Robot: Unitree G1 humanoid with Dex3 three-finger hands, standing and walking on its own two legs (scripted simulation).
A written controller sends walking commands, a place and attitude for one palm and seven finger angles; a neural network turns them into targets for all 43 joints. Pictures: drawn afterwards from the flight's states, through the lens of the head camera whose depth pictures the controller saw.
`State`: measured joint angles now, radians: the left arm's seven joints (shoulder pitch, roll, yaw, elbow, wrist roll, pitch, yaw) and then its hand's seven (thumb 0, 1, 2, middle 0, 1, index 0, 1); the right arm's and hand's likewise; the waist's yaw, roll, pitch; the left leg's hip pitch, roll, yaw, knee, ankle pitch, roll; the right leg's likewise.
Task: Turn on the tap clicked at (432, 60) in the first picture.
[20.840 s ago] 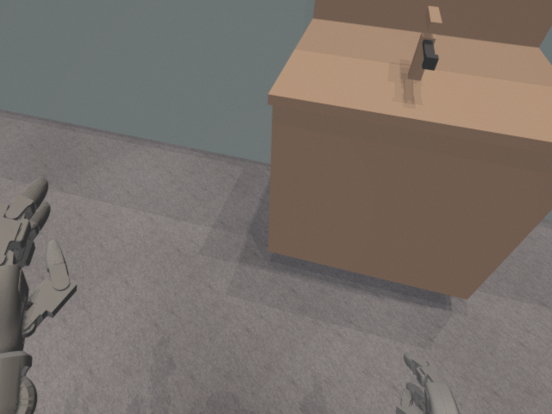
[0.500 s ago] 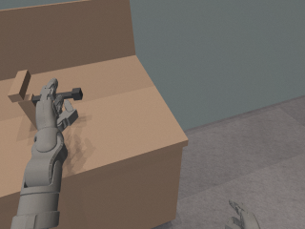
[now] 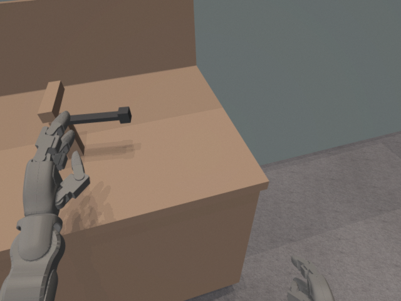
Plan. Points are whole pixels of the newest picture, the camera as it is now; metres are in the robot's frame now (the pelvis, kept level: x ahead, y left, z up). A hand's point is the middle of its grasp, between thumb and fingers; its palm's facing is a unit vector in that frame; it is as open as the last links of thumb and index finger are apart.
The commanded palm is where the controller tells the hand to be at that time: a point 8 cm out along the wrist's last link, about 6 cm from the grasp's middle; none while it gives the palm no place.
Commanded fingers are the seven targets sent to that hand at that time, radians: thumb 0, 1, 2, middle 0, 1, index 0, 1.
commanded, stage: draw the hand back beside the body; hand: left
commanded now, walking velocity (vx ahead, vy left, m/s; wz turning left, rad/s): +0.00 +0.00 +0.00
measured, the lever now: (124, 115) +0.48 +0.23 +0.14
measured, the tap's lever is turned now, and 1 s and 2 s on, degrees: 80 80 80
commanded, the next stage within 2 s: step back with the hand held close in 0.68 s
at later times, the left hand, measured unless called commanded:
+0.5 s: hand (47, 221) +0.19 +0.26 +0.15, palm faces +0.43 -0.84 -0.34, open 7.4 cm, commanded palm +0.15 +0.29 +0.17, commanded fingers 0.00 0.90 0.90 -0.20 -0.30 -0.20 -0.30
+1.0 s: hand (54, 218) +0.19 +0.24 +0.16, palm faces +0.39 -0.83 -0.40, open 7.4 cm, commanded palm +0.14 +0.28 +0.17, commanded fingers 0.00 0.90 0.90 -0.20 -0.30 -0.20 -0.30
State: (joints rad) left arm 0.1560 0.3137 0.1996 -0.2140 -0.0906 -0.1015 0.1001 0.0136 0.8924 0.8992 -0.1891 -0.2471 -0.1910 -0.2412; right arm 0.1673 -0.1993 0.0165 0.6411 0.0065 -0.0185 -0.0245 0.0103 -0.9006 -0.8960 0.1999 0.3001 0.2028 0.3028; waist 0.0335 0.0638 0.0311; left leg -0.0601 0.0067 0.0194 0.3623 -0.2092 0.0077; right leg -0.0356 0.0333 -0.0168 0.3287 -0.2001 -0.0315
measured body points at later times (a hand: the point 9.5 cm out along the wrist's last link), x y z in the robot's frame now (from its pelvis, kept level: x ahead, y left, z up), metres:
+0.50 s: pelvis +0.00 +0.01 +0.00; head -0.02 -0.01 +0.45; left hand +0.16 +0.30 +0.17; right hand +0.19 -0.20 -0.09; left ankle +0.00 +0.11 -0.75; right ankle -0.01 -0.10 -0.75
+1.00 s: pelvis -0.02 +0.00 +0.00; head -0.02 -0.02 +0.44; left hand +0.16 +0.29 +0.18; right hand +0.18 -0.23 -0.09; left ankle +0.00 +0.11 -0.75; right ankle -0.01 -0.10 -0.75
